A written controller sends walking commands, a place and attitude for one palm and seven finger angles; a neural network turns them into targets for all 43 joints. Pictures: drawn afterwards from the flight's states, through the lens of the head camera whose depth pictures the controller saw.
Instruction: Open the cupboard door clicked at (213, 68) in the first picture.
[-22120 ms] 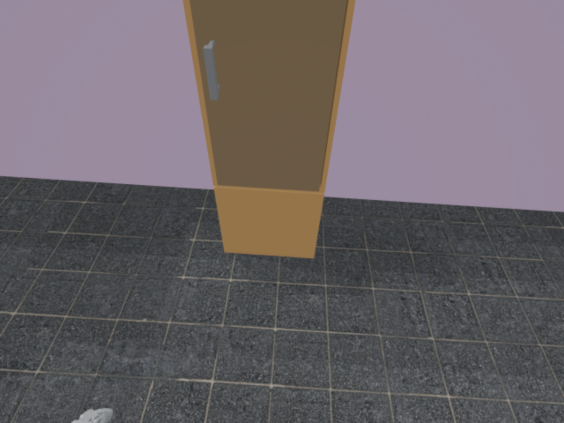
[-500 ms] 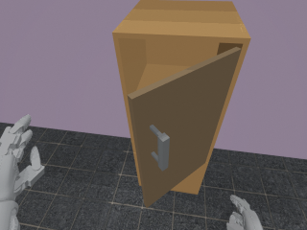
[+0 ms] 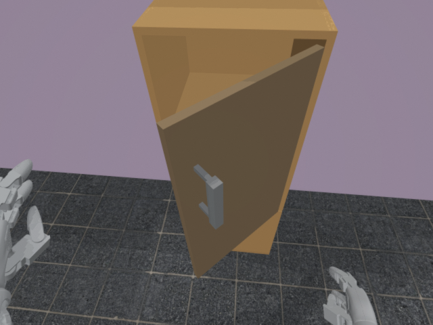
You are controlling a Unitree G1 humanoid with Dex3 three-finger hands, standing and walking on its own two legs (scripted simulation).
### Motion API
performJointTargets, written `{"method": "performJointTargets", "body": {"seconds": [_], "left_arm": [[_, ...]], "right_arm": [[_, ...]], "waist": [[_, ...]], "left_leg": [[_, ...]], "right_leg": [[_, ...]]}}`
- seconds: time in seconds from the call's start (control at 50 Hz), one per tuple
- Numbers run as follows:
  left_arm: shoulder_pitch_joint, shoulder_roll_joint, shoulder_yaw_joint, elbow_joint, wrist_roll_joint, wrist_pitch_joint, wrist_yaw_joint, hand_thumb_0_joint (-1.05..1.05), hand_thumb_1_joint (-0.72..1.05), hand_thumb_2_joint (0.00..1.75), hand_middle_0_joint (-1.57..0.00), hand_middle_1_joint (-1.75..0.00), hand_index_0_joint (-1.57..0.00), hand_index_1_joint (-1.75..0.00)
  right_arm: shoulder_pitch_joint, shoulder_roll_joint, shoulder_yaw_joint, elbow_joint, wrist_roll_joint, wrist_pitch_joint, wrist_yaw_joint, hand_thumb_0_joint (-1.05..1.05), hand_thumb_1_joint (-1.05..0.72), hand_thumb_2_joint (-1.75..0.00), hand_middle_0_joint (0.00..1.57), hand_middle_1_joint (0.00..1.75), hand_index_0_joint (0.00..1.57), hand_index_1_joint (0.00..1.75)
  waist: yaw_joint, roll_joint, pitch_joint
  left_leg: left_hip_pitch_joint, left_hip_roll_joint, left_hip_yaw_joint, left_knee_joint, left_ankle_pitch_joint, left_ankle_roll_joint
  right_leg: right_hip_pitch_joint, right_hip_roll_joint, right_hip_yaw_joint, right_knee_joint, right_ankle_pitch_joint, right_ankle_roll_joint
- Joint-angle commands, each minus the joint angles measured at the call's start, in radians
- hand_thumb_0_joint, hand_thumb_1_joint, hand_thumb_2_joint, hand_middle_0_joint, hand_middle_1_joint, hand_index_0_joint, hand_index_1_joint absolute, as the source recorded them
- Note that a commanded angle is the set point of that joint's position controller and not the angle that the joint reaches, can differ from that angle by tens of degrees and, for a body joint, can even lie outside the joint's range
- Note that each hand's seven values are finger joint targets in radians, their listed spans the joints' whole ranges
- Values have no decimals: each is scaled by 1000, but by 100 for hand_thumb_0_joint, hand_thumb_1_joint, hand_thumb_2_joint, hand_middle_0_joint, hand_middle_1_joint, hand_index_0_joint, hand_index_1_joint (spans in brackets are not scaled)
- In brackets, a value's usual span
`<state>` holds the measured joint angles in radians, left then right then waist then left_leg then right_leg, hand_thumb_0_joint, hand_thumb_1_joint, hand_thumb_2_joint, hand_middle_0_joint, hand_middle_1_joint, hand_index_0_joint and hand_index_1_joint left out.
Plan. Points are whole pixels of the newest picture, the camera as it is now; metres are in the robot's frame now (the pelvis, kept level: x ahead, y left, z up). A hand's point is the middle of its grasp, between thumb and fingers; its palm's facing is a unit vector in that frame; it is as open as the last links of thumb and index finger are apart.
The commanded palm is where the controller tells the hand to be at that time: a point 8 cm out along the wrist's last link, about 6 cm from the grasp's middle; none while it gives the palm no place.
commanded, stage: step back with the hand held close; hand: left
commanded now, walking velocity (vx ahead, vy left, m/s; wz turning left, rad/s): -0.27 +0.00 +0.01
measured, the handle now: (208, 197) +0.32 +0.05 +0.08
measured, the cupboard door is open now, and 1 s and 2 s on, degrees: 46 46 46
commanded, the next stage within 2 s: stop stepping back and stand still in 0.94 s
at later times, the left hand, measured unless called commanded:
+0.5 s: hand out of the picture +0.11 +0.30 +0.15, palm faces +0.42 -0.78 -0.46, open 7.5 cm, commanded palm +0.05 +0.34 +0.17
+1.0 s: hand out of the picture +0.03 +0.31 +0.16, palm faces +0.33 -0.84 -0.43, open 7.5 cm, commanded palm -0.04 +0.35 +0.17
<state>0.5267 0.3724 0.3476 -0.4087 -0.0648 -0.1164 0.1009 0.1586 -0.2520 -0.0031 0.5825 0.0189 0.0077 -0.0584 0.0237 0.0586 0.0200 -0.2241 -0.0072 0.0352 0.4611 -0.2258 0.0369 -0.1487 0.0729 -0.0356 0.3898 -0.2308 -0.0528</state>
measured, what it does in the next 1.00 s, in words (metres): walks backwards: right foot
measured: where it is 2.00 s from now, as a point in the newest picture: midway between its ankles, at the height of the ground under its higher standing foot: outside the picture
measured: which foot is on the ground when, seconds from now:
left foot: down 0.00-1.00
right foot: down 0.00-0.58, up 0.60-0.98, down 1.00-1.00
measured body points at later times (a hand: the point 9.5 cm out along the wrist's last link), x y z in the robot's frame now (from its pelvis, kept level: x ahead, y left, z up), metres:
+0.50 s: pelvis -0.08 +0.04 -0.02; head -0.07 +0.04 +0.43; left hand +0.09 +0.33 +0.17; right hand +0.08 -0.21 -0.10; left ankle +0.01 +0.10 -0.73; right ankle -0.01 -0.08 -0.74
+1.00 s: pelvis -0.19 +0.06 -0.02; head -0.16 +0.10 +0.43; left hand +0.01 +0.35 +0.19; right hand +0.02 -0.15 -0.07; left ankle +0.01 +0.10 -0.74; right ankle -0.35 -0.03 -0.74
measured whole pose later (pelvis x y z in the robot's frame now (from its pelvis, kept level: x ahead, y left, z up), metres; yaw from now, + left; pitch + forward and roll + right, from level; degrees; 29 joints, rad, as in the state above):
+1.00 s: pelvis -0.19 +0.06 -0.02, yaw -3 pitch +4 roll -2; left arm 0.51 0.51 0.44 -0.63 -0.09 -0.21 0.12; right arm 0.09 -0.14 0.03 0.60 -0.02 -0.13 -0.02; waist 0.03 -0.06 -0.01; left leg -0.51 -0.03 0.12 0.21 0.21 0.05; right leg -0.03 0.07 -0.05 0.41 -0.44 -0.06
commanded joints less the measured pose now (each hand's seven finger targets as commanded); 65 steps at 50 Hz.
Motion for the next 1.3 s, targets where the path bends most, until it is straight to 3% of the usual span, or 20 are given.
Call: {"method": "performJointTargets", "body": {"seconds": [0.0,0.16,0.3,0.42,0.48,0.52,0.56,0.58,0.68,0.84,0.94,0.98,1.02,1.04,1.06,1.12,1.14,1.18,1.22,1.28], "left_arm": [[-4,237,165,-283,3,-68,39,0,90,90,-20,-30,-20,-30],[53,247,205,-314,1,-85,55,0,90,90,-20,-30,-20,-30],[27,204,186,-256,26,-104,57,0,90,90,-20,-30,-20,-30],[-66,215,163,-316,41,-126,77,0,90,90,-20,-30,-20,-30],[-59,238,184,-346,32,-142,95,0,90,90,-20,-30,-20,-30],[-59,243,191,-388,31,-147,95,0,90,90,-20,-30,-20,-30],[-59,274,244,-432,48,-165,99,0,90,90,-20,-30,-20,-30],[-92,281,256,-435,54,-164,101,0,90,90,-20,-30,-20,-30],[-9,218,215,-360,22,-155,87,0,90,90,-20,-30,-20,-30],[-75,208,136,-399,4,-149,59,0,90,90,-20,-30,-20,-30],[-54,296,230,-450,-33,-178,35,0,90,90,-20,-30,-20,-30],[-45,347,274,-456,-54,-195,31,0,90,90,-20,-30,-20,-30],[-60,390,313,-434,-52,-204,40,0,90,90,-20,-30,-20,-30],[-20,281,240,-363,-48,-190,21,0,90,90,-20,-30,-20,-30],[-3,303,279,-353,-40,-167,14,0,90,90,-20,-30,-20,-30],[-129,262,211,-253,-26,-102,20,0,90,90,-20,-30,-20,-30],[-183,243,189,-230,-18,-98,24,0,90,90,-20,-30,-20,-30],[-298,250,174,-169,-8,-113,39,0,90,90,-20,-30,-20,-30],[-247,266,177,-235,0,-115,42,0,90,90,-20,-30,-20,-30],[-24,240,193,-364,0,-123,37,0,90,90,-20,-30,-20,-30]], "right_arm": [[-79,-100,-46,-182,10,-31,-17,0,-90,-90,20,30,20,30],[-79,-108,-53,-199,6,-38,-28,0,-90,-90,20,30,20,30],[-49,-118,-49,-201,-2,-69,-25,0,-90,-90,20,30,20,30],[-14,-112,-55,-175,-13,-91,-23,0,-90,-90,20,30,20,30],[7,-94,-48,-147,-13,-105,-19,0,-90,-90,20,30,20,30],[-5,-113,-47,-157,-11,-105,-22,0,-90,-90,20,30,20,30],[-52,-135,-46,-172,-28,-122,-38,0,-90,-90,20,30,20,30],[-40,-88,-38,-164,-41,-136,-34,0,-90,-90,20,30,20,30],[-42,-73,-59,-119,-26,-163,3,0,-90,-90,20,30,20,30],[-20,-57,-41,-62,-28,-185,18,0,-90,-90,20,30,20,30],[-16,-44,-31,-55,-32,-167,31,0,-90,-90,20,30,20,30],[-33,-36,-22,-57,-27,-151,21,0,-90,-90,20,30,20,30],[-78,-44,-11,-80,-33,-157,10,0,-90,-90,20,30,20,30],[-78,-62,-31,-68,-11,-152,7,0,-90,-90,20,30,20,30],[-100,-65,-30,-92,-3,-151,6,0,-90,-90,20,30,20,30],[-57,-72,3,-66,-2,-135,-22,0,-90,-90,20,30,20,30],[-51,-99,-5,-65,-4,-154,-31,0,-90,-90,20,30,20,30],[-27,-96,-6,-50,-11,-210,-28,0,-90,-90,20,30,20,30],[-44,-84,-11,-63,-28,-223,-24,0,-90,-90,20,30,20,30],[-53,-82,-30,-102,-33,-218,-6,0,-90,-90,20,30,20,30]], "waist": [[-7,-49,-202],[-2,77,-159],[-20,18,-44],[-36,-134,-38],[-46,-171,-129],[-42,-50,-93],[-26,314,-56],[-28,267,-69],[-9,31,-129],[-8,188,-267],[-2,80,-317],[-21,-91,-247],[0,-128,-139],[-15,-230,-51],[-17,-252,-73],[-67,71,12],[-51,208,-3],[-36,172,15],[-20,80,-44],[10,172,-179]], "left_leg": [[88,85,-92,29,353,17],[-67,134,-182,-55,237,29],[-379,169,-237,-173,-332,64],[-146,47,-154,161,-254,7],[-30,26,-117,268,-132,-6],[-23,83,-203,102,-227,17],[-343,311,-523,-340,-544,91],[-444,355,-566,-419,-538,107],[-198,255,-308,-344,-314,7],[132,160,-147,-412,-108,-103],[343,111,-72,-143,230,-104],[319,60,-58,156,55,-90],[167,29,-79,430,-126,-91],[25,-21,-110,524,-126,-65],[-17,-7,-89,503,-82,-50],[52,24,-99,91,219,-5],[68,106,-237,-38,320,40],[-44,250,-542,-233,29,137],[-184,246,-554,-433,-473,24],[-252,150,-310,-441,-460,-80]], "right_leg": [[3,-178,138,21,485,70],[-5,-127,132,89,208,44],[40,-106,153,135,-80,42],[-309,-258,305,-109,-375,-52],[-309,-332,273,-71,-148,-71],[-389,-247,194,34,-263,-20],[-165,-26,53,503,-228,60],[-84,2,107,765,-248,58],[-176,13,55,747,-268,66],[-74,66,-68,278,-355,24],[-116,-17,-5,-126,-148,-17],[-298,-225,131,-257,-48,-72],[-450,-400,233,-235,-10,-133],[-368,-335,126,-137,100,-112],[-322,-309,106,-76,211,-98],[-252,-181,21,137,215,14],[-229,-80,-6,264,85,70],[-194,-14,112,405,-334,88],[-41,-4,82,445,-346,37],[184,55,-17,338,-306,19]]}}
